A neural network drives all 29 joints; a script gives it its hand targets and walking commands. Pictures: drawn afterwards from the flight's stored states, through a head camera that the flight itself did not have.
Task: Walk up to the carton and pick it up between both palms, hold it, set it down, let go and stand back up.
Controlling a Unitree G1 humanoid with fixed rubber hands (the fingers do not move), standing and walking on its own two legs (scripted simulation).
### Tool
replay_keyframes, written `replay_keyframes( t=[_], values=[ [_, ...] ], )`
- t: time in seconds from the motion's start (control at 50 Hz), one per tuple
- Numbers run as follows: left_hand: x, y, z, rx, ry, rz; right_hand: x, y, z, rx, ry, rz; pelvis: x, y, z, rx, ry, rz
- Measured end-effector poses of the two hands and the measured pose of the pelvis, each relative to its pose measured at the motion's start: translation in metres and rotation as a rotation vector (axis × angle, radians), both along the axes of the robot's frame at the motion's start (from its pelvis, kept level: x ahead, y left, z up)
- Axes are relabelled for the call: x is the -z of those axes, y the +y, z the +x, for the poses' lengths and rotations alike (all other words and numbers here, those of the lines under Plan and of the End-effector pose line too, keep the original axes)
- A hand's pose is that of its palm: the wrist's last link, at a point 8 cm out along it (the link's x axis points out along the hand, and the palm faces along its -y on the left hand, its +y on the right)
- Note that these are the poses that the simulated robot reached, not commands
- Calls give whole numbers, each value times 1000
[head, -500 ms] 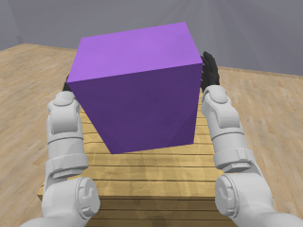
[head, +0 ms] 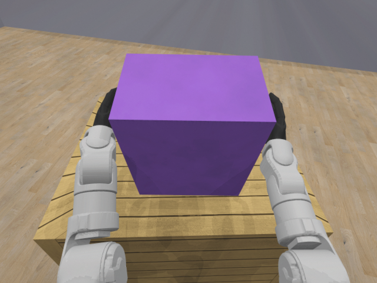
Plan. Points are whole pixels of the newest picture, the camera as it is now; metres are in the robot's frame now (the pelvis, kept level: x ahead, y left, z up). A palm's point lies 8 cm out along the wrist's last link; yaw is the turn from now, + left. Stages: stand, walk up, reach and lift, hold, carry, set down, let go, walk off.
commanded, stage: set down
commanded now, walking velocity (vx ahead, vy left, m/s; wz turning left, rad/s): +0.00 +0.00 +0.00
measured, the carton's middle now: (190, 134) +0.38 -0.05 +0.14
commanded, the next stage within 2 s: none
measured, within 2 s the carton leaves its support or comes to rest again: neither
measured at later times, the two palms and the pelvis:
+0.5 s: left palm (108, 132) +0.39 +0.13 +0.16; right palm (268, 141) +0.32 -0.21 +0.15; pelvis +0.01 +0.01 +0.00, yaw +1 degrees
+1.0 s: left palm (101, 140) +0.40 +0.15 +0.12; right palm (252, 138) +0.35 -0.19 +0.14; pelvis +0.02 +0.00 +0.00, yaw +3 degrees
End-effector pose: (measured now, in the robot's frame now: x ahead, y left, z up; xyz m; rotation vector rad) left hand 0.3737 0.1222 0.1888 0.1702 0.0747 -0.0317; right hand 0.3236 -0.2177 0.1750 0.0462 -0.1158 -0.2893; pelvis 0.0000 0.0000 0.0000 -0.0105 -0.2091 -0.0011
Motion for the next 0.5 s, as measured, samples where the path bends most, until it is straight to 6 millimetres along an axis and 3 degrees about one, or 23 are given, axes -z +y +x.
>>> replay_keyframes(
  t=[0.2, 0.28, 0.38, 0.5],
  values=[
    [29, 44, -2, -56, 51, -48, 10, 41, 17, -56, 44, -42, -1, 3, -2, -25, 24, 3],
    [38, 52, -1, -53, 43, -70, 10, 49, 17, -55, 37, -59, -2, 4, 0, -43, 39, -2],
    [35, 40, 3, -18, 16, -70, 10, 39, 10, -18, 19, -56, -1, 7, 4, -37, 49, -10],
    [33, 3, 19, 59, 50, -35, 21, 7, -3, 61, 59, -31, 0, 12, 7, -11, 38, -12]
  ],
)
